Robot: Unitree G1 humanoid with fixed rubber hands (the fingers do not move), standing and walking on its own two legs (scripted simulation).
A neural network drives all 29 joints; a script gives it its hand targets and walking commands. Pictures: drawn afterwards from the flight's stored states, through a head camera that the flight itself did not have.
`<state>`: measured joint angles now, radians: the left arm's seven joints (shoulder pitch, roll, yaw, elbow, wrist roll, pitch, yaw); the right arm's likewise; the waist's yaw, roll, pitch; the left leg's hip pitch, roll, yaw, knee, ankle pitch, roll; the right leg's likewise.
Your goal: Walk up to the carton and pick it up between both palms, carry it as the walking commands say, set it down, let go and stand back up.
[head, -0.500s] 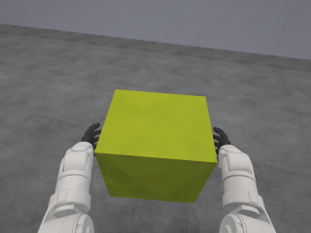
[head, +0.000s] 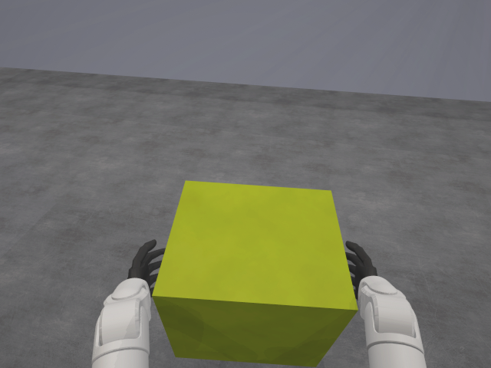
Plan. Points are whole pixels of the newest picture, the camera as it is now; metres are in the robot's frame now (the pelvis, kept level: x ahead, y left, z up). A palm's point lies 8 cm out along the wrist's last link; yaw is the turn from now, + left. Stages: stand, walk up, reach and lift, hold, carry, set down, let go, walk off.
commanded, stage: reach and lift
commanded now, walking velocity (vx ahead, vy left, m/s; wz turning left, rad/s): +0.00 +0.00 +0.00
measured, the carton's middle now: (251, 275) +0.33 -0.02 -0.05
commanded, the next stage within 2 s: hold in 1.20 s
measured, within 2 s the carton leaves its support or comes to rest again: neither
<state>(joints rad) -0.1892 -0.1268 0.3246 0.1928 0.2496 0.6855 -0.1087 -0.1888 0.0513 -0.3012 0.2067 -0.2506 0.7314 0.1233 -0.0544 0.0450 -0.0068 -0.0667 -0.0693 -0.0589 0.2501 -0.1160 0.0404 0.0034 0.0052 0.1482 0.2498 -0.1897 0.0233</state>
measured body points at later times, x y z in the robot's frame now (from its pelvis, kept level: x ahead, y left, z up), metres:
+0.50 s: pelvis -0.01 -0.03 +0.00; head -0.04 -0.05 +0.45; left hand +0.28 +0.18 +0.04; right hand +0.27 -0.20 +0.01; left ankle +0.02 +0.09 -0.75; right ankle -0.03 -0.14 -0.75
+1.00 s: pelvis -0.02 +0.00 +0.00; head -0.05 -0.02 +0.45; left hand +0.27 +0.17 +0.04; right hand +0.26 -0.21 +0.01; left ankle +0.02 +0.09 -0.75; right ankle -0.03 -0.14 -0.75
